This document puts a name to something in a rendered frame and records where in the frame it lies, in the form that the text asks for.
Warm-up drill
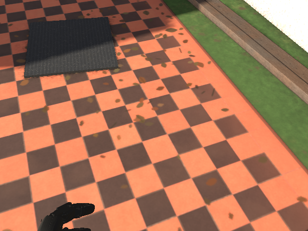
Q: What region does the left robot hand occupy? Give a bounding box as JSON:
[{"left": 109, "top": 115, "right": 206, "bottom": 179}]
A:
[{"left": 38, "top": 202, "right": 95, "bottom": 231}]

